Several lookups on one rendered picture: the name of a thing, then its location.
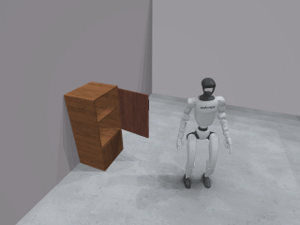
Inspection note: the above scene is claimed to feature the robot right hand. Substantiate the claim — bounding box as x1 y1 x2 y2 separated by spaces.
176 138 184 155

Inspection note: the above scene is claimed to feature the robot right forearm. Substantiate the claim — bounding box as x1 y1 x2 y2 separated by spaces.
177 114 187 139

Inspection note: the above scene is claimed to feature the robot left hand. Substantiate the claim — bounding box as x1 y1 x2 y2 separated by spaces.
223 137 233 154

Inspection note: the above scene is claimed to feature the robot torso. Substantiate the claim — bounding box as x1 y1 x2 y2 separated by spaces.
194 96 218 140

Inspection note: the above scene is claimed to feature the robot left shin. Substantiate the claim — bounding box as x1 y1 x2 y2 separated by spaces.
204 164 216 177

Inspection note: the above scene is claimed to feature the robot left upper arm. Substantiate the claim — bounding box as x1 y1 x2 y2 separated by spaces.
216 96 226 120

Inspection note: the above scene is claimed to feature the cupboard door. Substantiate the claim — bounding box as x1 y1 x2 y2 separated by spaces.
117 88 149 138

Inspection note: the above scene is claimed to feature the robot left forearm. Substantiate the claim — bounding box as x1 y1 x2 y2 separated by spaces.
219 114 231 138

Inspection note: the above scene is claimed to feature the robot right upper arm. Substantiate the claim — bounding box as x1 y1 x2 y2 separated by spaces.
183 97 197 121

